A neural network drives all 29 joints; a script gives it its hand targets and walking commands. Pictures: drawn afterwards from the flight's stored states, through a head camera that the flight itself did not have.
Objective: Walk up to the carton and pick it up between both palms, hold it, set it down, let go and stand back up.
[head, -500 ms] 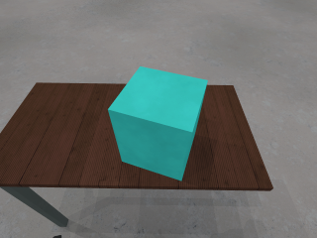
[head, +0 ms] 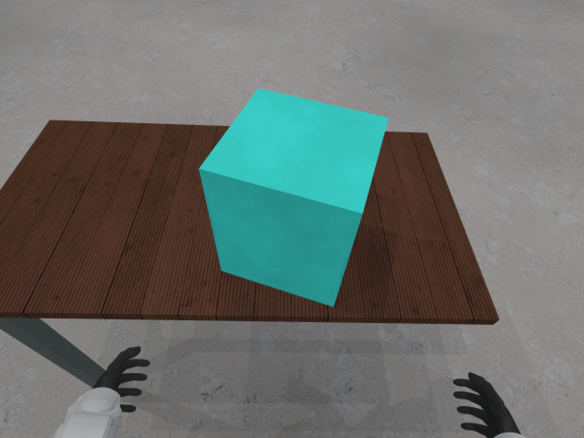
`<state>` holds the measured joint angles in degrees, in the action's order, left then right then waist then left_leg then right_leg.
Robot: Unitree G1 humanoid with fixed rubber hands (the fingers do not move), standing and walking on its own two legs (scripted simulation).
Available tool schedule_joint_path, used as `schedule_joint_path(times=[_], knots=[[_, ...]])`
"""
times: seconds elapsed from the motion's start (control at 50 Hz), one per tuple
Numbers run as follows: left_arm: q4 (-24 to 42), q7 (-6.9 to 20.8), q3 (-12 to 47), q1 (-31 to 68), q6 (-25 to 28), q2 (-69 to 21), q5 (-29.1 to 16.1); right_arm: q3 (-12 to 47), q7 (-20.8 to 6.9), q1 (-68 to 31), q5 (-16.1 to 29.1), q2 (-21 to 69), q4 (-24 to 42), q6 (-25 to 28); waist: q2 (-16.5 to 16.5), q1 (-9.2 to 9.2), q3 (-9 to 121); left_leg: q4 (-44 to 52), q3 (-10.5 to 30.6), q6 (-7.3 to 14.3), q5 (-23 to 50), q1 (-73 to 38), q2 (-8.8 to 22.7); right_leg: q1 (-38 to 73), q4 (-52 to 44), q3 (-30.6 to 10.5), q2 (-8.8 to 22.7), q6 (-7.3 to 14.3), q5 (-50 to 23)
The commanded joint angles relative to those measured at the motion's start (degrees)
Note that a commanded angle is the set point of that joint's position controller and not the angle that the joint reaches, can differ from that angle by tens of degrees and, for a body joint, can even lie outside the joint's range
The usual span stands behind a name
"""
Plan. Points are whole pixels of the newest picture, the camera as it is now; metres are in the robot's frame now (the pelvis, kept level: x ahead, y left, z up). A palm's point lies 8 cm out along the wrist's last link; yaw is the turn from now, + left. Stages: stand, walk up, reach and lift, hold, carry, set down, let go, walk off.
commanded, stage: reach and lift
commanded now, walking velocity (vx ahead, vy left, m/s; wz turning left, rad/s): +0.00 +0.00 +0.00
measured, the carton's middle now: (297, 201) +0.46 +0.00 +0.04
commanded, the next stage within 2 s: none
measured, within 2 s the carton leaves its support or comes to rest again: neither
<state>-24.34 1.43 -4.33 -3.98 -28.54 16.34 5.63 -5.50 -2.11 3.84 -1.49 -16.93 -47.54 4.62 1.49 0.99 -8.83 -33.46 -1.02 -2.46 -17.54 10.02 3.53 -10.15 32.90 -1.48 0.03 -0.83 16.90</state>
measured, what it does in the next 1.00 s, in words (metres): stands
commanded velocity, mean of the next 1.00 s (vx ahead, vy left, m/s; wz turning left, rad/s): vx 0.00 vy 0.00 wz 0.00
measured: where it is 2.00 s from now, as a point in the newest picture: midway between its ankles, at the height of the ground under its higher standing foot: outside the picture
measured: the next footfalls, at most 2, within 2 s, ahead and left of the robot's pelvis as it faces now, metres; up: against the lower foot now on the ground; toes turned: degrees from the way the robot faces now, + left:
none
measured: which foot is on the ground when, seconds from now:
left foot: down 0.00-1.00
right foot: down 0.00-1.00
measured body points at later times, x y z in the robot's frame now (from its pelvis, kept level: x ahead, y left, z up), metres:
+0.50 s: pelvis +0.01 +0.02 +0.01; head +0.00 +0.02 +0.46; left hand +0.18 +0.28 -0.05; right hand +0.14 -0.24 -0.05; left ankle +0.01 +0.14 -0.73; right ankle +0.02 -0.13 -0.73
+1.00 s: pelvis +0.02 +0.02 +0.02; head +0.03 +0.03 +0.47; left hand +0.19 +0.29 -0.01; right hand +0.17 -0.18 -0.01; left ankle +0.01 +0.14 -0.73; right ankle +0.02 -0.13 -0.73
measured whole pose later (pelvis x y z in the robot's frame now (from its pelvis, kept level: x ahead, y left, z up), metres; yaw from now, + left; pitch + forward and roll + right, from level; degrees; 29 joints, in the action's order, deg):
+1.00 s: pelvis +0.02 +0.02 +0.02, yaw -2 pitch -6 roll +0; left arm -7.0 6.2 -1.9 -20.9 -8.9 22.6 -11.1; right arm -0.7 9.2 26.4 4.1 -3.4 -6.5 0.2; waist 0.2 -2.5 -6.2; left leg -19.8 -4.3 -0.7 -12.7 1.5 2.1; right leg -1.7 17.5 -4.0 1.6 -2.7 10.4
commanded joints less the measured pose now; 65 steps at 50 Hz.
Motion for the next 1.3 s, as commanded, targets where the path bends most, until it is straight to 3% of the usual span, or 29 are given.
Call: schedule_joint_path(times=[0.0, 0.06, 0.08, 0.1, 0.16, 0.24, 0.26, 0.28, 0.3, 0.32, 0.34, 0.38, 0.42, 0.44, 0.6, 0.68, 0.72, 0.76, 0.78, 0.88, 0.9, 1.04, 1.08, 1.1, 1.14, 1.16, 1.2, 1.22, 1.28], knots=[[5.26, -0.86, -5.07, -0.17, 0.34, 11.45, 0.57, -3.3, 1.13, 0.09, 0.11, -10.35, 8.94, -0.65, 1.27, -2.09, 6.13, 7.58, -7.35, 0.09, 6.92, -5.86, -3.97, -0.22, -8.47, 5.8, -1.16, 0.26, -12.07], [9.25, -1.28, -3.54, 2.38, 1.67, 11.0, -0.96, -3.54, 1.13, -0.03, 0.7, -8.54, 11.7, -0.87, -3.67, -2.41, 8.6, 7.36, -7.28, -0.78, 8.78, -6.89, -3.52, -1.25, -8.15, 5.58, -1.09, 0.79, -11.77], [8.44, -1.03, -3.16, 1.25, 2.32, 11.18, -2.01, -3.25, 1.21, 1.17, 1.05, -7.49, 13.67, -1.04, -0.87, -1.76, 8.64, 7.86, -7.51, -0.56, 8.54, -8.1, -4.0, -1.38, -9.43, 5.4, -1.49, 0.22, -11.56], [9.13, -1.32, -2.75, 1.3, 2.44, 11.15, -2.2, -3.65, 1.07, 1.19, 1.04, -8.02, 14.37, -1.21, -2.47, -1.96, 8.98, 8.37, -6.93, -0.63, 6.3, -7.94, -3.53, -1.21, -9.77, 4.89, -1.13, 1.14, -9.21], [9.88, -1.44, -2.62, 1.72, 4.49, 11.4, -3.34, -3.72, 1.63, 2.65, 0.18, -5.68, 18.12, -1.13, 0.18, -2.24, 8.18, 9.87, -7.75, 0.14, 3.62, -7.09, -3.87, -0.91, -11.03, 4.15, -0.82, 0.26, -6.51], [13.55, -1.72, -1.84, -0.13, 6.75, 11.45, -5.59, -4.48, 2.6, 5.36, 0.26, -4.77, 22.23, -0.39, -2.51, -1.48, 8.79, 11.44, -7.59, -1.07, 7.85, -9.82, -3.52, -0.03, -12.08, 4.82, -1.56, 0.76, -8.5], [13.66, -1.91, -1.34, -0.08, 6.94, 11.16, -6.28, -6.19, 2.47, 6.45, -0.15, -5.54, 22.47, -0.5, -3.19, -0.09, 8.44, 12.82, -7.44, -1.19, 4.79, -8.83, -3.44, 1.37, -12.0, 5.23, -2.0, 0.84, -7.14], [13.46, -1.49, -1.22, -1.3, 7.28, 10.77, -5.75, -4.12, 2.65, 7.51, 0.21, -3.09, 23.74, -1.03, -4.29, -1.19, 8.04, 13.83, -8.15, -1.04, 5.01, -8.7, -3.5, 1.13, -12.92, 4.77, -1.52, 0.83, -6.32], [13.59, -1.83, -0.98, -3.22, 7.33, 10.31, -6.12, -4.44, 2.41, 9.84, 0.38, -3.58, 24.23, -1.81, -3.76, -0.4, 8.02, 14.72, -7.64, -1.17, 4.55, -8.76, -3.18, 2.72, -12.56, 5.33, -2.24, 0.8, -7.96], [13.41, -1.79, -1.41, -2.74, 7.48, 10.15, -6.62, -3.93, 2.6, 8.63, 0.88, -3.25, 25.76, -2.14, -4.41, -2.21, 5.61, 14.65, -8.37, -1.03, 5.21, -7.79, -4.07, 2.28, -13.51, 4.27, -1.57, 0.76, -6.69], [14.04, -1.25, -1.25, -1.59, 8.28, 10.87, -7.63, -5.02, 3.19, 8.2, -0.04, -3.62, 26.9, -2.46, -1.69, -0.61, 6.5, 14.62, -7.85, -0.46, 3.88, -7.56, -3.66, 2.07, -13.88, 4.22, -2.08, 0.51, -5.85], [14.18, -1.57, -2.1, -4.77, 8.4, 10.84, -6.82, -4.05, 3.29, 10.14, 0.86, -2.54, 29.25, -3.18, -2.95, -2.66, 5.91, 14.94, -7.68, -1.01, 8.41, -9.56, -3.78, 2.46, -14.6, 3.78, -1.81, 0.91, -8.58], [16.59, -1.17, -0.64, -3.99, 9.47, 10.93, -8.62, -4.09, 3.81, 9.98, 0.8, -1.89, 32.45, -3.58, -2.83, -1.71, 7.03, 16.01, -8.03, -1.43, 8.31, -9.88, -3.36, 3.05, -15.21, 3.85, -2.07, 0.73, -8.14], [14.84, -0.76, -0.45, -4.47, 9.76, 10.46, -9.48, -4.99, 4.4, 10.85, 0.14, -1.3, 32.03, -3.66, -0.26, -1.2, 5.67, 16.21, -8.27, -1.07, 8.66, -8.14, -3.73, 4.24, -15.18, 3.82, -2.48, 0.54, -9.17], [18.86, 0.5, -3.33, -6.02, 13.21, 12.33, -10.79, -0.42, 6.63, 14.45, 2.69, 3.58, 39.43, -4.75, -2.29, -3.47, 4.52, 17.69, -8.95, -0.53, 10.59, -8.29, -4.35, 6.16, -17.36, 1.66, -1.25, 0.2, -7.78], [20.23, 1.29, -3.34, -8.6, 15.31, 11.94, -11.32, 0.5, 7.6, 16.2, 4.19, 5.58, 42.64, -2.89, -4.27, -3.33, 9.38, 15.36, -8.44, -0.69, 19.67, -10.83, -4.73, 6.92, -16.86, 1.28, -1.31, -0.03, -14.54], [20.83, 2.21, -3.45, -9.55, 17.23, 13.5, -12.15, 1.21, 8.78, 17.45, 3.31, 6.02, 43.22, -2.47, -2.93, -2.1, 7.42, 15.1, -8.37, -0.55, 17.91, -11.68, -4.42, 4.92, -17.78, 1.37, -0.87, -0.42, -12.41], [21.44, 3.0, -2.86, -10.01, 17.53, 13.47, -12.86, 1.77, 9.89, 18.3, 4.51, 7.27, 46.36, -2.31, -2.3, -3.12, 7.58, 15.75, -8.03, -0.33, 15.21, -10.39, -3.48, 5.64, -17.75, 1.59, -0.5, -0.24, -10.43], [23.56, 2.88, -2.55, -10.22, 18.16, 12.72, -13.41, 1.52, 9.97, 18.63, 4.86, 7.17, 45.97, -2.11, -5.54, -2.94, 6.19, 16.12, -7.92, -0.99, 18.27, -9.52, -4.03, 6.64, -17.24, 1.46, -0.74, 0.05, -12.17], [23.55, 4.58, -3.08, -12.81, 21.33, 15.87, -16.04, 3.58, 11.58, 20.17, 4.93, 9.51, 48.87, -1.71, -2.63, -3.05, 7.92, 14.73, -6.68, -0.32, 19.0, -11.01, -3.58, 5.94, -18.42, 0.66, -0.14, 0.32, -13.64], [25.76, 4.47, -2.05, -11.6, 21.74, 14.31, -16.18, 2.62, 11.58, 20.56, 5.34, 8.51, 49.3, -1.73, -5.13, -3.34, 6.29, 15.65, -6.71, -1.01, 17.23, -10.0, -3.5, 6.18, -18.31, 0.57, -0.12, 0.34, -11.66], [28.22, 5.43, -0.16, -14.45, 25.67, 14.97, -19.74, 4.18, 13.08, 22.12, 7.09, 10.83, 51.9, -0.23, -5.5, -2.65, 6.58, 14.22, -4.72, -1.77, 21.54, -10.5, -2.89, 7.09, -18.96, 0.53, -0.39, 1.48, -12.79], [29.97, 5.42, -1.63, -16.82, 26.88, 16.18, -20.1, 4.08, 13.53, 24.23, 6.89, 11.61, 54.58, -0.47, -3.99, -4.4, 7.24, 14.35, -3.72, -1.13, 21.96, -10.03, -2.25, 8.36, -18.13, 0.3, -0.12, 1.76, -13.35], [32.6, 4.92, -1.85, -18.76, 27.39, 15.98, -19.52, 3.43, 13.28, 25.0, 7.18, 11.2, 56.28, -0.02, -7.54, -4.56, 7.3, 14.6, -3.96, -2.0, 23.06, -9.98, -2.52, 8.49, -18.17, 0.61, -0.29, 1.95, -13.81], [31.28, 5.6, -2.25, -17.67, 28.7, 15.94, -20.47, 5.72, 13.76, 25.72, 7.44, 12.2, 55.87, -0.23, -7.36, -4.83, 5.77, 14.05, -3.66, -1.85, 23.49, -9.41, -2.46, 8.36, -18.37, 0.34, -0.09, 2.23, -13.49], [29.24, 6.03, -2.02, -18.83, 28.86, 16.17, -19.96, 4.91, 14.15, 26.97, 6.87, 11.49, 56.52, 0.1, -4.66, -3.67, 6.07, 13.72, -3.26, -1.16, 22.9, -9.85, -2.34, 8.05, -18.5, 0.77, -0.23, 1.97, -14.2], [31.61, 6.28, -0.66, -16.83, 29.87, 16.29, -20.79, 4.93, 14.78, 25.7, 6.71, 12.02, 58.03, 0.05, -7.19, -3.11, 4.13, 15.41, -1.83, -0.93, 15.68, -6.81, -0.91, 8.45, -18.15, 0.71, -0.05, 2.57, -9.73], [30.81, 5.93, -0.51, -15.69, 30.03, 16.58, -21.55, 5.58, 15.22, 25.31, 6.76, 12.45, 59.1, 0.42, -4.31, -3.35, 5.73, 14.14, -2.92, -0.22, 16.01, -8.33, -1.82, 5.67, -18.21, 0.44, 0.38, 2.39, -9.18], [33.81, 6.17, -1.1, -15.78, 31.14, 18.85, -23.35, 7.1, 16.31, 25.09, 7.86, 14.77, 61.64, -0.18, -5.1, -4.43, 5.62, 13.18, -2.56, -0.33, 17.5, -8.25, -1.85, 6.59, -18.24, -0.27, 0.79, 2.23, -10.62]])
